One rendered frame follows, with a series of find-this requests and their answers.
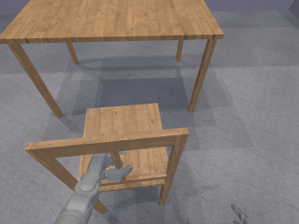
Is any right robot hand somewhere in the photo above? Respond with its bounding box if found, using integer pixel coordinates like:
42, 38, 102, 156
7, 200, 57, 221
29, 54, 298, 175
231, 203, 259, 224

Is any robot left forearm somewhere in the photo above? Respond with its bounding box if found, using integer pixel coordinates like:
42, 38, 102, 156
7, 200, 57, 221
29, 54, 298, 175
54, 172, 102, 224

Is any chair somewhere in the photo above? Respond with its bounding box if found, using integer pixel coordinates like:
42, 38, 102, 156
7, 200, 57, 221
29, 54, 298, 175
24, 103, 189, 214

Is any left robot hand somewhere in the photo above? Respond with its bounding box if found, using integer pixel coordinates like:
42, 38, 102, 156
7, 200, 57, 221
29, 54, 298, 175
86, 150, 134, 182

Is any table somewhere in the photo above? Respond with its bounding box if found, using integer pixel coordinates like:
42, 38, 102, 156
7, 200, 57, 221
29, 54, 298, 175
0, 0, 224, 119

